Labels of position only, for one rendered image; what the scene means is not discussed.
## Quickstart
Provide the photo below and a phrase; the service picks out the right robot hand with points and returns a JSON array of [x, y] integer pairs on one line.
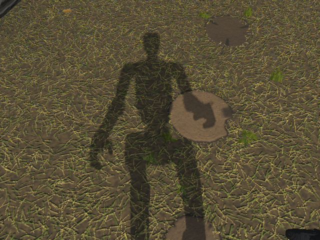
[[302, 234]]

